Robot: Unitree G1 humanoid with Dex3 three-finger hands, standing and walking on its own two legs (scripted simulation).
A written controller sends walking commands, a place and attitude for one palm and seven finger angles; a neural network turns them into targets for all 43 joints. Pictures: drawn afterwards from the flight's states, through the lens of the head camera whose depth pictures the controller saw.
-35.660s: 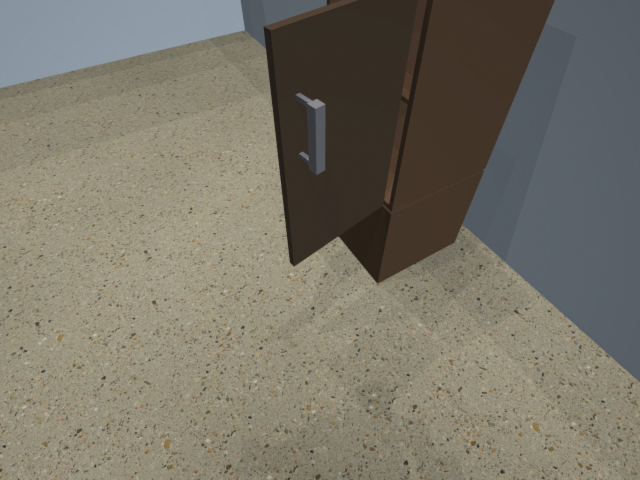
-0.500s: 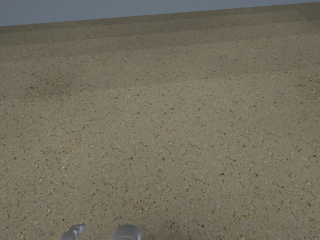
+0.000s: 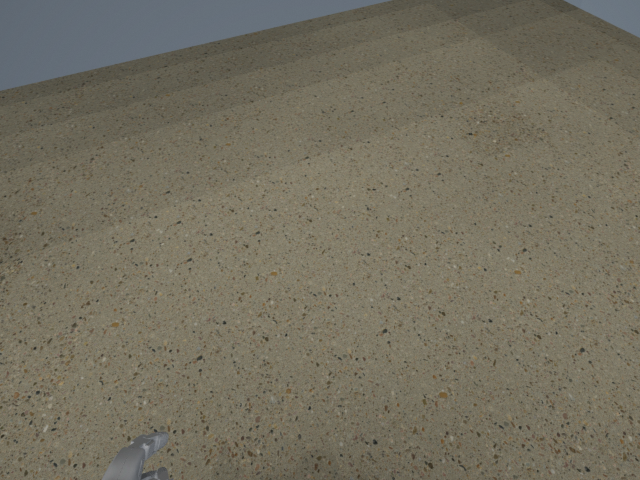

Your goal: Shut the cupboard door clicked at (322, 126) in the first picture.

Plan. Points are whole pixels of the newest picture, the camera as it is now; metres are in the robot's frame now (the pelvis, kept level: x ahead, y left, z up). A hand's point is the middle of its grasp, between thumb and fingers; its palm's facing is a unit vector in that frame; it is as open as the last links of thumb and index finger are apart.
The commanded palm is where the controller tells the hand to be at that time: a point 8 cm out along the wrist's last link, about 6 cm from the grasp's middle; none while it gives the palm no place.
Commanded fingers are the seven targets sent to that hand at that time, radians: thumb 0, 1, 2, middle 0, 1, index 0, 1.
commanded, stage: turn to face it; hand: left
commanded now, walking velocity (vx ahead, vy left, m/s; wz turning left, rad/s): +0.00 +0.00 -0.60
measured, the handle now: out of the picture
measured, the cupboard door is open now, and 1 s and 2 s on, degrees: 62 62 62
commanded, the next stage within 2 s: none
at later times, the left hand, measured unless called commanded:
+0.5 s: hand (191, 460) +0.16 +0.20 -0.17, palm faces -0.24 -0.95 -0.20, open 7.4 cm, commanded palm none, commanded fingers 0.00 0.90 0.90 -0.20 -0.30 -0.20 -0.30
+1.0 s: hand (259, 409) +0.23 +0.11 -0.16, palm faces -0.54 -0.81 -0.23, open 7.4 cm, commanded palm none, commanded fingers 0.00 0.90 0.90 -0.20 -0.30 -0.20 -0.30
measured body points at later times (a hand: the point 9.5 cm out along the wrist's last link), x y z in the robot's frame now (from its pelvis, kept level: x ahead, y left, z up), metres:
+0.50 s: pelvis +0.03 +0.01 +0.01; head +0.09 +0.02 +0.45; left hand +0.18 +0.25 -0.15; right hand +0.05 -0.26 -0.12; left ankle +0.06 +0.14 -0.73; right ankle -0.04 -0.10 -0.67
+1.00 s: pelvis +0.05 -0.02 +0.01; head +0.10 -0.05 +0.45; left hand +0.26 +0.15 -0.14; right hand -0.01 -0.30 -0.13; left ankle +0.14 +0.09 -0.70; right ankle -0.03 -0.11 -0.73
